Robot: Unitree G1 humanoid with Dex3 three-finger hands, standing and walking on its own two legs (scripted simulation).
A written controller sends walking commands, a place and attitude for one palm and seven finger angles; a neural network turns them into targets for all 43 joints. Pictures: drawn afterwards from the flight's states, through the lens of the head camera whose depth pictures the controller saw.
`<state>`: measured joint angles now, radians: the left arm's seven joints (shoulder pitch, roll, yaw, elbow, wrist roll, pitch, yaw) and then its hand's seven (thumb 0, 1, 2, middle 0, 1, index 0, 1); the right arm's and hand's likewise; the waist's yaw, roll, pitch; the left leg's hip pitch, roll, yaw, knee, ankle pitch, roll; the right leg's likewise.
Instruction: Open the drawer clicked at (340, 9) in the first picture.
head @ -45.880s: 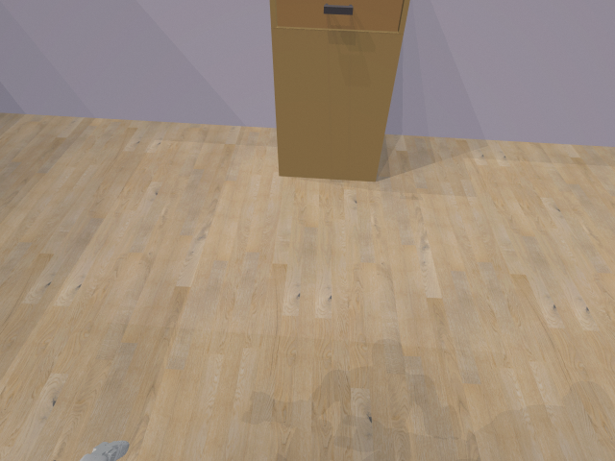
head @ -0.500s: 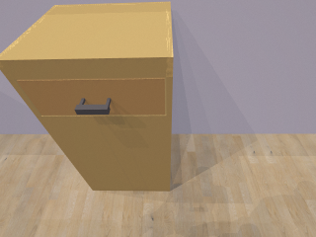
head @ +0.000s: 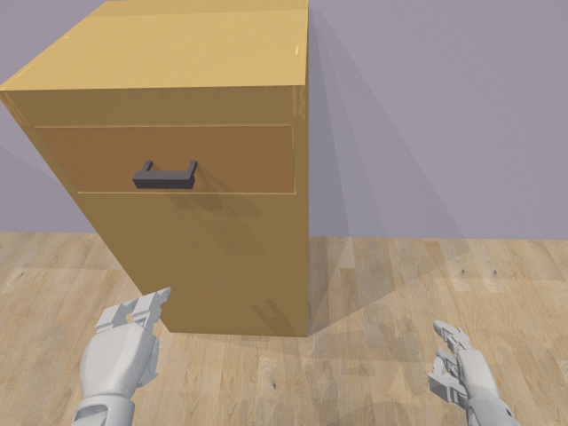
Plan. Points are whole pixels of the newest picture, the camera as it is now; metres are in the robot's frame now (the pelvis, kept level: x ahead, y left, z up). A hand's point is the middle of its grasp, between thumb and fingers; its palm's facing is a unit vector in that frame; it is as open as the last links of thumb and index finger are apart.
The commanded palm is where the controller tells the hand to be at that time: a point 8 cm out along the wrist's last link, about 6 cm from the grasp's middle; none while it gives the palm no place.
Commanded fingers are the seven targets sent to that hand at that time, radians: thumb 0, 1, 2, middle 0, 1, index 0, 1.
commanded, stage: raise the hand with hooked fingers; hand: left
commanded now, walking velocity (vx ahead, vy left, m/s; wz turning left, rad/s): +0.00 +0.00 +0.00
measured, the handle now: (167, 172) +0.52 +0.27 +0.07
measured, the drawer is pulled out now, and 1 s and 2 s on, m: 0.00 0.00 0.00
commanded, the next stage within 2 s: move the hooked fingers above the handle in 1.56 s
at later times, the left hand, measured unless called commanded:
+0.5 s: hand (112, 321) +0.23 +0.26 +0.05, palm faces -0.01 -0.12 -0.99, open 11.1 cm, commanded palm +0.20 +0.26 +0.11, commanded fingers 0.00 -0.10 0.47 -0.27 -0.94 -0.27 -0.94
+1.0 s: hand (75, 245) +0.29 +0.29 +0.15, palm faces +0.08 -0.05 -1.00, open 13.6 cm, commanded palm +0.25 +0.29 +0.21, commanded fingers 0.00 -0.50 0.30 -0.30 -1.20 -0.30 -1.20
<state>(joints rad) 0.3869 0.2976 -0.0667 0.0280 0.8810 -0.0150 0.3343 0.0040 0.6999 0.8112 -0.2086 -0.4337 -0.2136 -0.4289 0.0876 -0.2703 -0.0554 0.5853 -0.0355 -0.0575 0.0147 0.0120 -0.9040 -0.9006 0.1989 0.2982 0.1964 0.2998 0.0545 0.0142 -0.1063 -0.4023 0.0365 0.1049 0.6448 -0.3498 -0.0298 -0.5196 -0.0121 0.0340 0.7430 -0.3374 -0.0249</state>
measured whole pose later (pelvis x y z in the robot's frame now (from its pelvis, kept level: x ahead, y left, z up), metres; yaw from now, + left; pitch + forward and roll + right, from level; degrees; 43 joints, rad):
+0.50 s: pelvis +0.00 +0.02 +0.01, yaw +1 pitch +3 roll +1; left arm 0.22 0.41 -0.05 -0.05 0.94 0.08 0.17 0.00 0.11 0.56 -0.27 -0.81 -0.28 -0.80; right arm 0.17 -0.21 0.03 0.60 -0.03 0.09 -0.01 0.01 -0.90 -0.90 0.20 0.30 0.20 0.30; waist 0.04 0.06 -0.04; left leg -0.32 0.03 0.08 0.61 -0.33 -0.01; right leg -0.40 -0.02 0.01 0.66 -0.30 0.00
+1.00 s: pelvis +0.00 +0.03 +0.02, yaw +3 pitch -1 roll +0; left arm -0.08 0.52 -0.07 -0.07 0.90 0.09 -0.03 0.00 -0.43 0.33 -0.31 -1.16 -0.32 -1.16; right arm 0.06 -0.22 0.03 0.61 0.00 0.12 -0.02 0.01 -0.90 -0.90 0.20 0.30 0.20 0.30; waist 0.09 0.08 0.01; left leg -0.15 0.00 0.05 0.43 -0.25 0.01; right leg -0.20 -0.05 -0.02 0.45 -0.22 0.02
